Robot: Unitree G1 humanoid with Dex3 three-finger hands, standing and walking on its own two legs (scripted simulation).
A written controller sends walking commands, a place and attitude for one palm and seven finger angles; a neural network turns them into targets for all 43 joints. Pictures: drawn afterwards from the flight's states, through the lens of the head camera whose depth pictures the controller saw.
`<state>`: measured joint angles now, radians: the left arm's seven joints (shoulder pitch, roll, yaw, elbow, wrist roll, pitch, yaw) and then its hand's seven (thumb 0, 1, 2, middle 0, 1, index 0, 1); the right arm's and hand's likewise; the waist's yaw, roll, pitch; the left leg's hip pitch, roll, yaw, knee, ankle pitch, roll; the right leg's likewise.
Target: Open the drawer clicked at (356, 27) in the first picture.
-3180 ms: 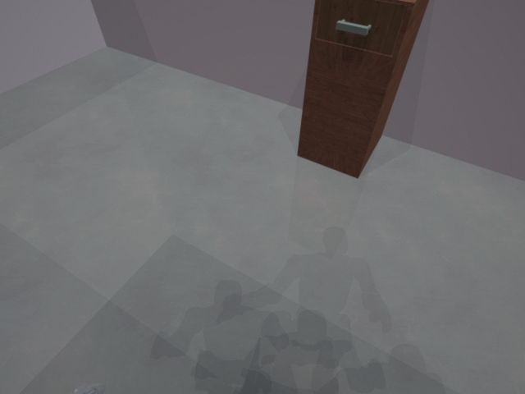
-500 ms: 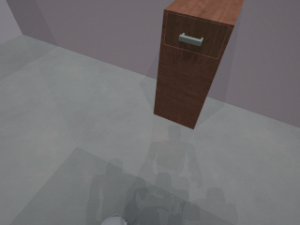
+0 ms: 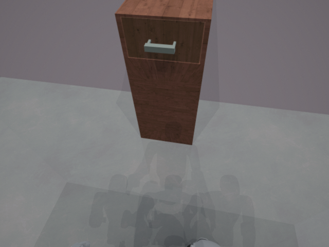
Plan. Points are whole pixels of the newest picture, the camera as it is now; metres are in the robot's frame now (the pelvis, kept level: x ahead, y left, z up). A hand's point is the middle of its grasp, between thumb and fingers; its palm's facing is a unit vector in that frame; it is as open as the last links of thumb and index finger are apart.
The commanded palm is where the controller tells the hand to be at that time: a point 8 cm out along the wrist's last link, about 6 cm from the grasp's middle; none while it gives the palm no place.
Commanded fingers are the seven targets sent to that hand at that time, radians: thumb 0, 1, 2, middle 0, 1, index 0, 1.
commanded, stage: turn to face it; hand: left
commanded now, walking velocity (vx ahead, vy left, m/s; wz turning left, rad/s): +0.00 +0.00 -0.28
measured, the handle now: (160, 45) +0.84 +0.05 +0.03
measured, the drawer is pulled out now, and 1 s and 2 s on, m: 0.00 0.00 0.00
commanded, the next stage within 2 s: take the last steps up to it in 0.20 s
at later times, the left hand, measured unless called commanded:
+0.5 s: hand (91, 246) +0.15 +0.21 -0.15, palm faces -0.08 -0.99 -0.13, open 7.4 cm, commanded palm none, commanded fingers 0.00 0.90 0.90 -0.20 -0.30 -0.20 -0.30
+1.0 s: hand (138, 185) +0.31 +0.10 -0.14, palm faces -0.20 -0.97 -0.17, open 7.3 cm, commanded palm none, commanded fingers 0.00 0.90 0.90 -0.20 -0.30 -0.20 -0.30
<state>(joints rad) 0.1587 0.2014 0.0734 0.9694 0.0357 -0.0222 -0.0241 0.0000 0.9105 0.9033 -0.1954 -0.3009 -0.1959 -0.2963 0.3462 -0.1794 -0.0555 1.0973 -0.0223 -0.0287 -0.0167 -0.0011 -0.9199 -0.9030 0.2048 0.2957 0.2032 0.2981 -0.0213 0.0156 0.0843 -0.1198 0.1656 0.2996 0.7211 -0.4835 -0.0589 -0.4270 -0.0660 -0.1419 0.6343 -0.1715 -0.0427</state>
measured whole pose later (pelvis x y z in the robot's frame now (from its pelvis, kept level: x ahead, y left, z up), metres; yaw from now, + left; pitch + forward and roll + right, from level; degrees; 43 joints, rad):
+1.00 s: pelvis +0.18 -0.04 +0.01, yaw -10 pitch -1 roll -1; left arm 0.13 0.14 0.04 1.03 0.02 -0.06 -0.01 0.00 0.91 0.90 -0.20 -0.30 -0.20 -0.30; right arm 0.47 -0.11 -0.04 1.19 -0.02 0.00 -0.01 0.01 -0.91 -0.90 0.21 0.30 0.20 0.30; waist -0.06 0.03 0.04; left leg -0.28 0.12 0.09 1.01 -0.48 -0.01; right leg -0.29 -0.03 -0.17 0.57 -0.27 -0.05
